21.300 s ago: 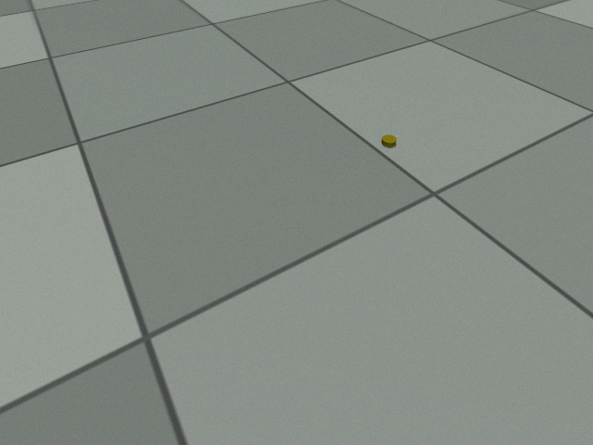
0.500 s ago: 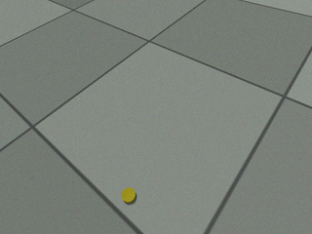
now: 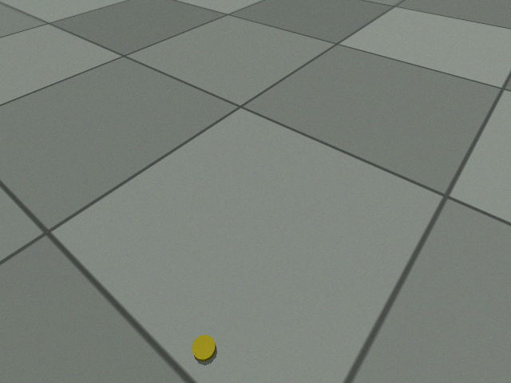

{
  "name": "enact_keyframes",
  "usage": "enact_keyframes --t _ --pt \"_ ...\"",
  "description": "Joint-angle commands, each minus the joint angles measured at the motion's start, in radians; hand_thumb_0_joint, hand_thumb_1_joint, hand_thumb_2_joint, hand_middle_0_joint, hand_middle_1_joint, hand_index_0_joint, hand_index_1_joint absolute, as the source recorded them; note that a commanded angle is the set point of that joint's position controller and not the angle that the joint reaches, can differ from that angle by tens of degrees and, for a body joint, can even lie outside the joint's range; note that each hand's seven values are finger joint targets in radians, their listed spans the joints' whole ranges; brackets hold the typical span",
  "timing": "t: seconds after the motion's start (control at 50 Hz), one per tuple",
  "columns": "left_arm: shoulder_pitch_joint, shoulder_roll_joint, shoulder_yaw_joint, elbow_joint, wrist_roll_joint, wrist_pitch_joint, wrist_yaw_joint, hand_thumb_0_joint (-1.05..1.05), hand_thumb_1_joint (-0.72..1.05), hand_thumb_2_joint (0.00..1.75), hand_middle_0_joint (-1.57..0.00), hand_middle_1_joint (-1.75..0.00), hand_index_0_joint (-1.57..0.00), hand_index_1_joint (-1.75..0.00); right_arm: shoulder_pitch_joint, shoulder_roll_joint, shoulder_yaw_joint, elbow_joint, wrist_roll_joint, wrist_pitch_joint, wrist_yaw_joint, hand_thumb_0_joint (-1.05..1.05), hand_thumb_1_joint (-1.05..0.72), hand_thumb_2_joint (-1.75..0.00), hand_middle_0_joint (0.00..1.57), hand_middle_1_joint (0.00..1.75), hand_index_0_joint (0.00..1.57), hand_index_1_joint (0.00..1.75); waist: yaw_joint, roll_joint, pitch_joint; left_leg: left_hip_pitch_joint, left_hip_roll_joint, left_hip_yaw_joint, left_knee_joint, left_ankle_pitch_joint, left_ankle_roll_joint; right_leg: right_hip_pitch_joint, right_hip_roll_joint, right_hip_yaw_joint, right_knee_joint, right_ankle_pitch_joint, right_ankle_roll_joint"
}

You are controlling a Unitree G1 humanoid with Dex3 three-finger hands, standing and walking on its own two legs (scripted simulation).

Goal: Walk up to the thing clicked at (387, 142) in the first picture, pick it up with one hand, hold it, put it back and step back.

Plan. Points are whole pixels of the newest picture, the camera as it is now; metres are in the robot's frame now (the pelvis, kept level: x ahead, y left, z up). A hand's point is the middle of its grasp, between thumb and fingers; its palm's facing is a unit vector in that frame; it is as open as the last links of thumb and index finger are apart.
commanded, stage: walk up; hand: left
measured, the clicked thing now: (204, 348) +0.43 +0.23 -0.77
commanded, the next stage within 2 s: stand in 0.82 s
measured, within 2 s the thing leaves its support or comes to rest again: neither
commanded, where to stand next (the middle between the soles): +0.04 +0.00 m, yaw -1 degrees
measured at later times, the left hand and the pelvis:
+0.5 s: hand out of the picture +0.09 +0.25 -0.15, palm faces +0.00 -0.94 -0.33, open 7.4 cm; pelvis +0.00 +0.00 +0.00, yaw +0 degrees
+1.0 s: hand out of the picture +0.09 +0.25 -0.15, palm faces -0.01 -0.94 -0.34, open 7.4 cm; pelvis +0.01 +0.00 +0.00, yaw +0 degrees
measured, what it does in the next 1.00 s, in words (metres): stands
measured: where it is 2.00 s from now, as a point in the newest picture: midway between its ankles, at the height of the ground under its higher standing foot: outside the picture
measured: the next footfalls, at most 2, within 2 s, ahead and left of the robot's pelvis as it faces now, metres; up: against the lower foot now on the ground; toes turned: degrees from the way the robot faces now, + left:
none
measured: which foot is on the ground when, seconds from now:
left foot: down 0.00-1.00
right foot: down 0.00-1.00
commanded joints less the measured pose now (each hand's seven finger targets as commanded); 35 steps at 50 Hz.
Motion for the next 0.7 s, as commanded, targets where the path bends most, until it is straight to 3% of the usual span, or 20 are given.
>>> enact_keyframes --t 0.0,0.38,0.68 --pt "-0.06 0.2 0.039 -0.045 0.003 -0.02 0.012 0.0 0.9 0.9 -0.2 -0.3 -0.2 -0.3 -0.056 -0.214 -0.044 -0.05 0.004 -0.026 -0.015 0.0 -0.9 -0.9 0.2 0.3 0.2 0.3 -0.002 0.015 -0.092 -0.005 0.109 -0.095 -0.091 0.138 0.041 0.062 -0.103 0.096 -0.075 0.115 -0.03" --pt "-0.094 0.202 0.04 0.0 0.009 -0.013 0.016 0.0 0.9 0.9 -0.2 -0.3 -0.2 -0.3 -0.032 -0.217 -0.045 0.009 0.0 -0.022 -0.018 0.0 -0.9 -0.9 0.2 0.3 0.2 0.3 -0.014 0.009 -0.066 -0.031 0.103 -0.094 -0.124 0.098 0.035 0.072 -0.108 0.09 -0.107 0.089 -0.026" --pt "-0.102 0.193 0.042 0.003 0.007 -0.011 0.016 0.0 0.9 0.9 -0.2 -0.3 -0.2 -0.3 -0.022 -0.213 -0.043 0.013 0.001 -0.022 -0.022 0.0 -0.9 -0.9 0.2 0.3 0.2 0.3 -0.016 0.01 -0.082 -0.011 0.105 -0.088 -0.111 0.176 0.031 0.084 -0.111 0.083 -0.1 0.142 -0.027"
